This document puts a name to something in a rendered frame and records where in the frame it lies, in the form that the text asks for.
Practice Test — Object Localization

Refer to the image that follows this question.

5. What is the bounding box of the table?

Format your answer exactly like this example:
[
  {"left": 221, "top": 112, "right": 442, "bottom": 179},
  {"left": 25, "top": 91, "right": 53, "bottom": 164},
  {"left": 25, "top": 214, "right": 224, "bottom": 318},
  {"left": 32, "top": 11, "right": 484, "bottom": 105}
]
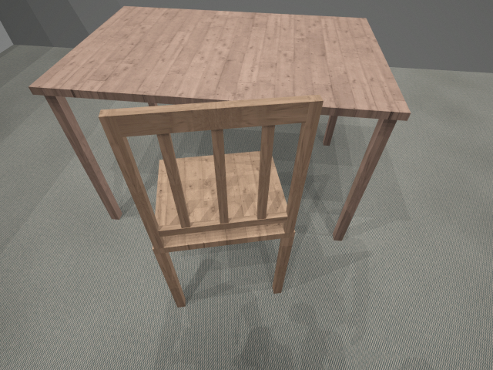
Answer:
[{"left": 29, "top": 6, "right": 411, "bottom": 241}]

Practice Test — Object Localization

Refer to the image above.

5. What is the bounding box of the chair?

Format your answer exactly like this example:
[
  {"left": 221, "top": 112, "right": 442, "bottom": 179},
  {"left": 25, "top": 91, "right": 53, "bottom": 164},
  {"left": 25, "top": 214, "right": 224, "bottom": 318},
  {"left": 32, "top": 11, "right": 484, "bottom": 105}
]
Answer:
[{"left": 99, "top": 95, "right": 324, "bottom": 308}]

